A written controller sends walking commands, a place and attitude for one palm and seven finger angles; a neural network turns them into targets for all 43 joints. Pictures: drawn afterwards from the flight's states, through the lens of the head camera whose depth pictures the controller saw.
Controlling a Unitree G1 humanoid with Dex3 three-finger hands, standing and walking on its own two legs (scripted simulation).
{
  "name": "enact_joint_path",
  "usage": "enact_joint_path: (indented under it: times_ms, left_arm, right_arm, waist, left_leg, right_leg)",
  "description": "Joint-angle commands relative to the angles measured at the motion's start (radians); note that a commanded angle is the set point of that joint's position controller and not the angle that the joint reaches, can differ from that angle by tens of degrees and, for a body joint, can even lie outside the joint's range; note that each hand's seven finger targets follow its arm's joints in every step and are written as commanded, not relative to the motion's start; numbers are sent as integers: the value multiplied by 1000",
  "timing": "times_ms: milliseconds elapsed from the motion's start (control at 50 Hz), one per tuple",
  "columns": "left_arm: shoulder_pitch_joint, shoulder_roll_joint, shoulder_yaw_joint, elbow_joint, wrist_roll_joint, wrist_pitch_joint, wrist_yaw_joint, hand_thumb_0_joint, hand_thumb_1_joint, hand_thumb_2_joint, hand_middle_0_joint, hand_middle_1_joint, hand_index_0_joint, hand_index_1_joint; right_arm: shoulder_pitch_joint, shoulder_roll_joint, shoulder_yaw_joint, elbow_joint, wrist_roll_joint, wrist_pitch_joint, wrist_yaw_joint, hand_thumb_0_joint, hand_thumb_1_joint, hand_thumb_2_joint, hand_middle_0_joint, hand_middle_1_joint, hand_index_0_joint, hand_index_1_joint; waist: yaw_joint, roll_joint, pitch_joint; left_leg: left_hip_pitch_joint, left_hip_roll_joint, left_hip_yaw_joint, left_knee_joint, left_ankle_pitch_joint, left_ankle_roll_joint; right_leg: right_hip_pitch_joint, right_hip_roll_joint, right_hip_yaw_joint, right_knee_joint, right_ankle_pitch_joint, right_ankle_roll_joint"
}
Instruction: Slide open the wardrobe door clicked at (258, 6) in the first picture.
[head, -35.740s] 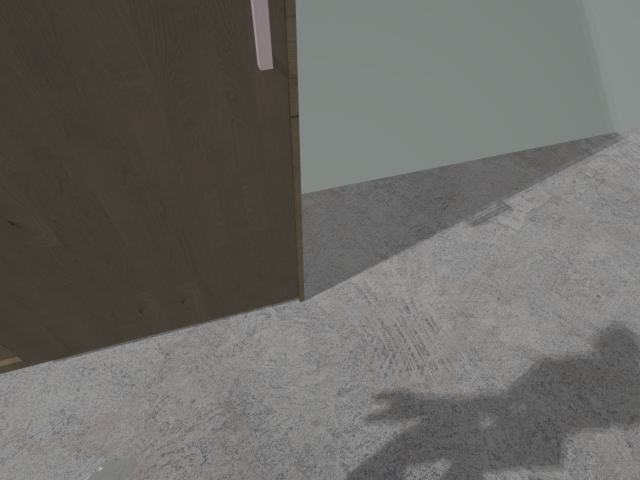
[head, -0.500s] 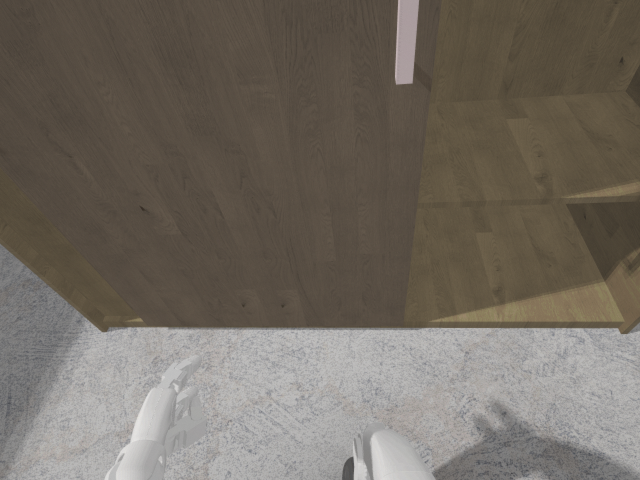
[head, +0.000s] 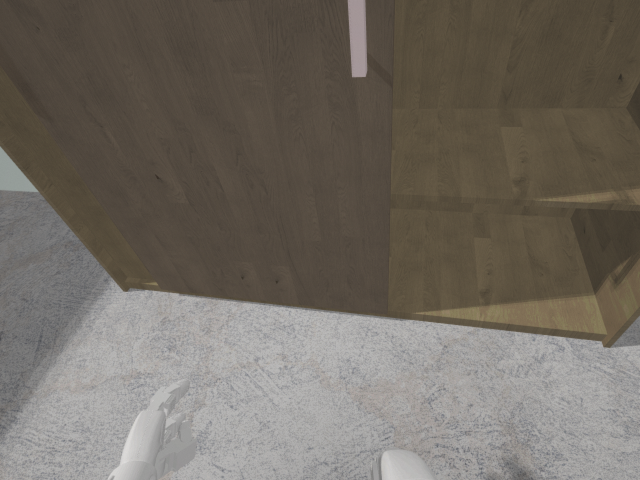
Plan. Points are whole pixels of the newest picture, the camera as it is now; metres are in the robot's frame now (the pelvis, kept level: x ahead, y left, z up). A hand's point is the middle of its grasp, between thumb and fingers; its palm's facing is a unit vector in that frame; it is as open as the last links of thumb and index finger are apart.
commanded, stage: stop stepping back and stand still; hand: right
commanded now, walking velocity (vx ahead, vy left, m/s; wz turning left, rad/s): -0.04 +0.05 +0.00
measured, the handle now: out of the picture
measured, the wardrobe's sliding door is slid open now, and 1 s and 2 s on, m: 0.67 0.67 0.67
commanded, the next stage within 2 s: let the arm hang, fingers relaxed in 0.72 s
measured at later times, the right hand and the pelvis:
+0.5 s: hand out of the picture +0.08 -0.37 +0.20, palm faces +0.57 +0.66 -0.49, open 7.4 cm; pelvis -0.09 -0.06 +0.02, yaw -5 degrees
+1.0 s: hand out of the picture +0.08 -0.32 -0.04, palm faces +0.24 +0.88 -0.42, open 7.4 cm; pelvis -0.09 -0.06 +0.00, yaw -10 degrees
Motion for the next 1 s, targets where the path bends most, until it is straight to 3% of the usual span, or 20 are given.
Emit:
enact_joint_path:
  times_ms: [0, 40, 60, 80, 120, 160, 180, 200, 220, 240, 300, 460, 500, 520, 600, 720, 780, 800, 920, 980]
  left_arm:
    - [-112, 132, -1, -48, 55, 14, 4, 0, 900, 900, -200, -300, -200, -300]
    - [-198, 218, 55, -84, 20, 3, 3, 0, 900, 900, -200, -300, -200, -300]
    - [-263, 220, 64, -100, 43, -3, 9, 0, 900, 900, -200, -300, -200, -300]
    - [-249, 187, 60, -108, 34, -7, -13, 0, 900, 900, -200, -300, -200, -300]
    - [-261, 151, 52, -147, 25, -6, -51, 0, 900, 900, -200, -300, -200, -300]
    - [-249, 133, 48, -147, 31, -19, -60, 0, 900, 900, -200, -300, -200, -300]
    - [-231, 114, 44, -159, 21, -11, -65, 0, 900, 900, -200, -300, -200, -300]
    - [-220, 72, 40, -168, 0, 0, -68, 0, 900, 900, -200, -300, -200, -300]
    - [-234, 98, 24, -160, -17, -21, -35, 0, 900, 900, -200, -300, -200, -300]
    - [-183, 80, 21, -106, -5, -25, -1, 0, 900, 900, -200, -300, -200, -300]
    - [-89, 56, -8, -52, 11, -16, 28, 0, 900, 900, -200, -300, -200, -300]
    - [-46, 130, -4, -74, 14, -61, 68, 0, 900, 900, -200, -300, -200, -300]
    - [-76, 185, 11, -122, 10, -52, 69, 0, 900, 900, -200, -300, -200, -300]
    - [-90, 175, 9, -128, 15, -46, 66, 0, 900, 900, -200, -300, -200, -300]
    - [-108, 119, -13, -88, 23, -89, 39, 0, 900, 900, -200, -300, -200, -300]
    - [-94, 127, 10, -123, 3, -85, 17, 0, 900, 900, -200, -300, -200, -300]
    - [-70, 113, 16, -119, -9, -63, 10, 0, 900, 900, -200, -300, -200, -300]
    - [-81, 200, 37, 77, 6, -59, -68, 0, 900, 900, -200, -300, -200, -300]
    - [75, 163, 13, 76, 29, 116, -50, 0, 900, 900, -200, -300, -200, -300]
    - [20, 225, 12, 90, 63, 117, -40, 0, 900, 900, -200, -300, -200, -300]
  right_arm:
    - [-500, -78, -43, 212, -2, -36, -36, 0, -900, -900, 200, 300, 200, 300]
    - [-621, -32, 31, 123, -4, 22, 4, 0, -900, -900, 200, 300, 200, 300]
    - [-604, -111, -53, 69, -38, -12, 10, 0, -900, -900, 200, 300, 200, 300]
    - [-536, -89, -42, 47, -18, -12, 21, 0, -900, -900, 200, 300, 200, 300]
    - [-548, -71, -4, -227, 19, -12, 26, 0, -900, -900, 200, 300, 200, 300]
    - [-478, -52, -1, -292, 18, -27, 12, 0, -900, -900, 200, 300, 200, 300]
    - [-356, -60, -25, -262, 9, -12, -1, 0, -900, -900, 200, 300, 200, 300]
    - [-300, -89, -52, -234, -8, 3, -9, 0, -900, -900, 200, 300, 200, 300]
    - [-354, -84, -46, -222, 6, -7, -14, 0, -900, -900, 200, 300, 200, 300]
    - [-300, -134, -149, -124, 11, -23, -18, 0, -900, -900, 200, 300, 200, 300]
    - [-125, -42, -112, 54, 9, -48, -35, 0, -900, -900, 200, 300, 200, 300]
    - [-174, 87, 65, 284, -12, -24, -60, 0, -900, -900, 200, 300, 200, 300]
    - [-244, 89, 102, 159, -14, -27, -55, 0, -900, -900, 200, 300, 200, 300]
    - [-306, 50, 100, 101, -31, -34, -48, 0, -900, -900, 200, 300, 200, 300]
    - [-333, -23, 47, -108, -47, -59, -48, 0, -900, -900, 200, 300, 200, 300]
    - [-130, -51, -78, -7, -26, -68, -59, 0, -900, -900, 200, 300, 200, 300]
    - [-72, -10, -65, 144, -2, -60, -53, 0, -900, -900, 200, 300, 200, 300]
    - [-140, 213, 379, 865, -122, 99, 91, 0, -900, -900, 200, 300, 200, 300]
    - [-361, 235, 449, 1062, -95, 195, 126, 0, -900, -900, 200, 300, 200, 300]
    - [-402, 254, 469, 1215, -91, 205, 131, 0, -900, -900, 200, 300, 200, 300]
  waist:
    - [173, -246, 25]
    - [139, -485, 130]
    - [35, -391, 68]
    - [31, -373, -26]
    - [47, -501, -50]
    - [43, -510, -82]
    - [16, -290, -94]
    - [25, 166, -48]
    - [81, 116, 88]
    - [107, -2, 67]
    - [128, -168, -80]
    - [102, 85, -147]
    - [104, -190, -72]
    - [97, -184, -24]
    - [87, -382, 28]
    - [79, -319, -96]
    - [101, 18, -158]
    - [118, 35, -114]
    - [161, 227, -10]
    - [121, -16, 81]
  left_leg:
    - [-360, 33, 96, 236, -317, -165]
    - [-220, -139, -59, 790, -266, -141]
    - [-37, -125, -14, 757, -190, -131]
    - [73, -158, 67, 730, -220, -131]
    - [209, -139, 26, 521, -292, -125]
    - [403, -106, -15, 198, -346, -58]
    - [406, -36, -129, -24, -401, 13]
    - [49, 232, -615, -442, -713, 124]
    - [-264, 380, -806, -612, -718, 150]
    - [-259, 332, -602, -582, -502, 94]
    - [6, 200, -381, -444, -291, 11]
    - [95, 126, -167, -245, -103, -47]
    - [-238, 5, -24, 74, -70, -143]
    - [-311, 5, -36, 176, -143, -155]
    - [-198, 37, -42, 174, -69, -152]
    - [238, -29, 25, -221, 137, -134]
    - [294, 231, -393, -278, 296, 19]
    - [130, 414, -315, -197, 448, 34]
    - [-173, 207, -98, -180, 2, -49]
    - [-158, 79, -59, -54, -82, -150]
  right_leg:
    - [192, -105, 176, -468, -34, 41]
    - [-162, -377, 733, -1016, -639, -131]
    - [-290, -328, 506, -1035, -489, -66]
    - [-262, -268, 327, -981, -483, -7]
    - [-289, -253, 377, -993, -472, -12]
    - [-299, -202, 228, -821, -339, 22]
    - [-322, -83, 85, -486, -299, 55]
    - [-217, 94, -60, 164, -94, 86]
    - [-236, 57, 88, 466, 57, 76]
    - [-197, 9, 110, 442, 110, 67]
    - [-138, -57, 53, 197, 239, 42]
    - [384, -30, -63, -671, 114, -38]
    - [573, -329, 377, -790, 310, -117]
    - [548, -399, 447, -839, 365, -150]
    - [421, -295, 238, -858, 439, -122]
    - [298, -194, 27, -595, 575, -47]
    - [121, -24, -28, -293, 98, 7]
    - [45, -127, 68, -134, -127, -3]
    - [301, -47, -5, -392, 54, -28]
    - [169, -211, 248, -662, 171, -115]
